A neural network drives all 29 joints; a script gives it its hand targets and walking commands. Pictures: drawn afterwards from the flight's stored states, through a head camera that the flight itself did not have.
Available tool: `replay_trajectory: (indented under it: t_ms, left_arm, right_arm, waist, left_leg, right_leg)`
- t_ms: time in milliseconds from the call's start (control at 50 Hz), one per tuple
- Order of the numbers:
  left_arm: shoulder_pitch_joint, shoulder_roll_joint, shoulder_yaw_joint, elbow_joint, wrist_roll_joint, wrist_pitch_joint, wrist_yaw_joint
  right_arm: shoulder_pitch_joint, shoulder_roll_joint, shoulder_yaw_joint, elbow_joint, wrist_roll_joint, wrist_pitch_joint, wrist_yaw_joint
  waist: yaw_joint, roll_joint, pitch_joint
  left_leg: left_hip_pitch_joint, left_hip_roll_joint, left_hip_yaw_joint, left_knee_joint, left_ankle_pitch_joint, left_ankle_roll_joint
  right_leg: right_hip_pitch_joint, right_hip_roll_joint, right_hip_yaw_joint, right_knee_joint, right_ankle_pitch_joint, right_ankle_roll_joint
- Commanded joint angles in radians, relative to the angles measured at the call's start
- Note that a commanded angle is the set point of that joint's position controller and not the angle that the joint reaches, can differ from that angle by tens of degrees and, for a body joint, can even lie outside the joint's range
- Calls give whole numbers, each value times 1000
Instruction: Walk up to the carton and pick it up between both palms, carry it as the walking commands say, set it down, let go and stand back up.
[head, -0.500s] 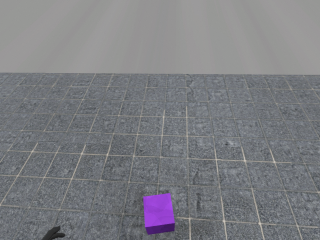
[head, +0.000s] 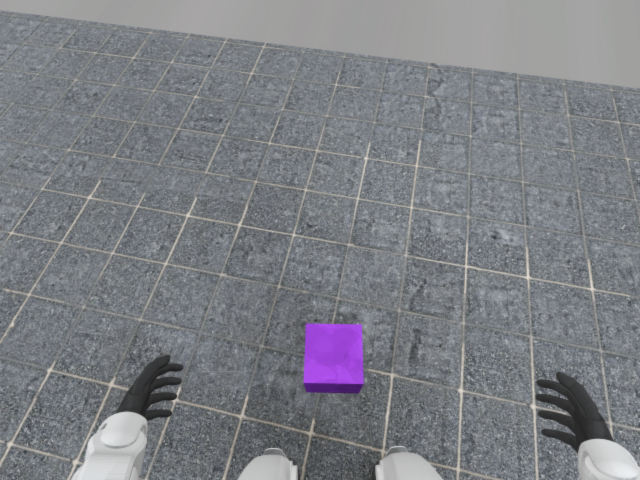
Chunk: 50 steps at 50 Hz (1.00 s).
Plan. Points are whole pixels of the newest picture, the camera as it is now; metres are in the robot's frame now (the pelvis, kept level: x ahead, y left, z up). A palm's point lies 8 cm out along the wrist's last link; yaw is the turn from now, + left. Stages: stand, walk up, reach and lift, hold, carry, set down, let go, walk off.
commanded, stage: reach and lift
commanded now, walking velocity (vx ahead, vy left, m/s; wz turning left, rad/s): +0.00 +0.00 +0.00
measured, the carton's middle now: (333, 359) +0.39 -0.01 -0.66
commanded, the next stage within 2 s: none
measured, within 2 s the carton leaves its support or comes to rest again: neither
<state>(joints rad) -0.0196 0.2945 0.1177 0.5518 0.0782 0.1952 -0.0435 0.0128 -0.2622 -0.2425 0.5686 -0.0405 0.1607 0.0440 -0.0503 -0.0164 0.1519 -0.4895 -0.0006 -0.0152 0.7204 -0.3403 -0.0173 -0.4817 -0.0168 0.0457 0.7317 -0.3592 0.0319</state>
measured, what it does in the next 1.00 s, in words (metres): lowers itself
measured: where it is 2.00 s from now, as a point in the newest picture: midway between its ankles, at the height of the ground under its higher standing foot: outside the picture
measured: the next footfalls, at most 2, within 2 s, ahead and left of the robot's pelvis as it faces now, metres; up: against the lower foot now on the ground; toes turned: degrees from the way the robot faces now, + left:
none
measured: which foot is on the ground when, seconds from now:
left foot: down 0.00-1.00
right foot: down 0.00-1.00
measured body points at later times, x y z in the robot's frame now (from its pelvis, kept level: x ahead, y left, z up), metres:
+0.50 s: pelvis -0.04 -0.01 -0.05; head +0.15 -0.01 +0.36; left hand +0.31 +0.22 -0.15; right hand +0.26 -0.25 -0.15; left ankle +0.01 +0.13 -0.71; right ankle +0.01 -0.14 -0.71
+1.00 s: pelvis -0.06 +0.00 -0.08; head +0.20 +0.01 +0.28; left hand +0.40 +0.17 -0.19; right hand +0.39 -0.18 -0.18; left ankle +0.01 +0.13 -0.71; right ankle +0.01 -0.14 -0.71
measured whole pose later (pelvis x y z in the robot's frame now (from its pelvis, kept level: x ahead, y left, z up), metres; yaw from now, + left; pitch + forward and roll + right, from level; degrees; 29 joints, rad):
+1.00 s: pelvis -0.06 +0.00 -0.08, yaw +0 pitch +38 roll -1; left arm -0.88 0.10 0.30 0.81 0.13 0.07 0.06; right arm -0.84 -0.07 -0.34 0.76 -0.10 0.06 -0.07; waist -0.02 0.00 -0.05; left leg -1.42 0.00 -0.04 1.05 -0.30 -0.02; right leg -1.40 0.00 0.04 1.05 -0.32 0.04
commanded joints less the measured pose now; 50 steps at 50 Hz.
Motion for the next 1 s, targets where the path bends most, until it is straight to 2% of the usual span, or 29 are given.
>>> replay_trajectory:
  t_ms: [0, 100, 200, 260, 400, 560, 760, 880, 980]
  left_arm:
    - [-85, 98, 24, -61, -5, -33, 15]
    - [-100, 92, 43, 5, 9, -55, 27]
    - [-158, 87, 64, 26, 13, -85, 23]
    - [-234, 84, 79, 40, 15, -99, 11]
    - [-463, 92, 96, 49, 5, -84, -9]
    - [-696, 62, 115, 114, -1, -75, 3]
    - [-931, -48, 156, 202, 22, -117, 66]
    - [-1032, -94, 183, 156, 43, -137, 101]
    - [-1068, -142, 180, 141, 58, -147, 112]
  right_arm:
    - [-3, -129, -21, -83, 18, -25, -14]
    - [-27, -92, 13, -88, 38, -45, -36]
    - [-75, -36, 49, -113, 69, -64, -66]
    - [-134, -5, 63, -120, 73, -67, -86]
    - [-300, 35, 69, -118, 65, -40, -121]
    - [-544, 63, 61, -69, 44, -31, -137]
    - [-851, 86, -9, 55, 0, -78, -123]
    - [-979, 105, -79, 74, -44, -103, -119]
    - [-1012, 127, -132, 99, -86, -125, -119]
  waist:
    - [-22, 68, -407]
    - [-8, 33, -474]
    - [7, 3, -556]
    - [12, 0, -594]
    - [7, 26, -671]
    - [9, 46, -737]
    - [20, 55, -900]
    - [30, 52, -1047]
    - [20, 60, -1074]
  left_leg:
    - [195, -33, 2, -17, 379, -35]
    - [75, -38, 0, 43, 428, -30]
    - [-72, -42, 19, 89, 402, -23]
    - [-146, -43, 33, 113, 339, -14]
    - [-245, -45, 50, 154, 166, -1]
    - [-335, -50, 51, 176, 82, -14]
    - [-372, -62, 40, 223, 148, -46]
    - [-352, -79, 46, 243, 248, -50]
    - [-355, -88, 45, 253, 306, -42]
  right_leg:
    - [-17, 68, -63, -3, 383, 9]
    - [-71, 69, -59, 45, 468, 26]
    - [-101, 74, -47, 79, 507, 44]
    - [-141, 75, -39, 90, 454, 52]
    - [-244, 80, -39, 107, 243, 52]
    - [-349, 88, -65, 139, 123, 50]
    - [-495, 107, -98, 210, 151, 42]
    - [-522, 118, -124, 236, 236, 36]
    - [-566, 123, -136, 246, 280, 30]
